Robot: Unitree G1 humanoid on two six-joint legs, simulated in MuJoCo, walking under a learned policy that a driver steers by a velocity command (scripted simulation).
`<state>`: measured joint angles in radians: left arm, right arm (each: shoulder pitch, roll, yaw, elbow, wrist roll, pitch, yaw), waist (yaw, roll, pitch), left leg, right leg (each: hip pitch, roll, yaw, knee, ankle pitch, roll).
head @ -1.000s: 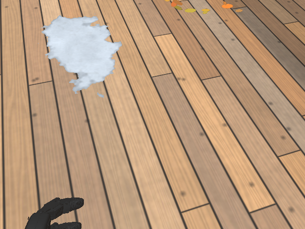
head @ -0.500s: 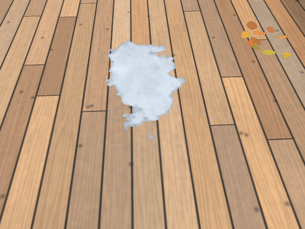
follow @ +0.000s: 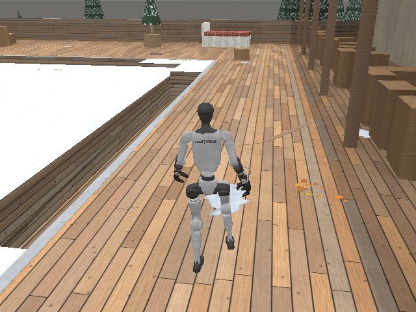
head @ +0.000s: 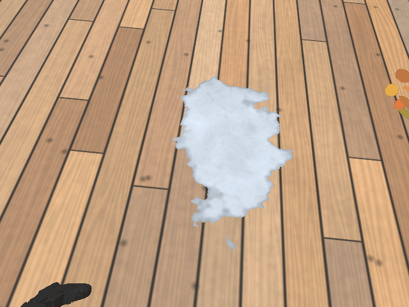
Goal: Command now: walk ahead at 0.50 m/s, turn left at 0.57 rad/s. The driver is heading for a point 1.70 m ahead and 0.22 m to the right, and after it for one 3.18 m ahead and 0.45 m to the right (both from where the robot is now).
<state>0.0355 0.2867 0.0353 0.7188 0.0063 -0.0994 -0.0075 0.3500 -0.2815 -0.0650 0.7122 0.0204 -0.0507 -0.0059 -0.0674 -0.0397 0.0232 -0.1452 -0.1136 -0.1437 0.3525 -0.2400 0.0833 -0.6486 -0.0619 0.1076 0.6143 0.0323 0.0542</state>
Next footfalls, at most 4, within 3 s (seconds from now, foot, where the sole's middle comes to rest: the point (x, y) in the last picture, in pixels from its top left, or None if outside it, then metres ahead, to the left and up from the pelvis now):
0.12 right None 0.25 -0.14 -0.78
0.62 left None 0.46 0.16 -0.78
1.12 right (220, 229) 0.73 -0.11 -0.78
1.62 left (185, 156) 1.06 0.00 -0.78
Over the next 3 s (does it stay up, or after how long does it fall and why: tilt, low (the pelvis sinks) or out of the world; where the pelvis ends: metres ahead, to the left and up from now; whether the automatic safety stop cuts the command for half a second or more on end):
stays up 1.58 -0.25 0.00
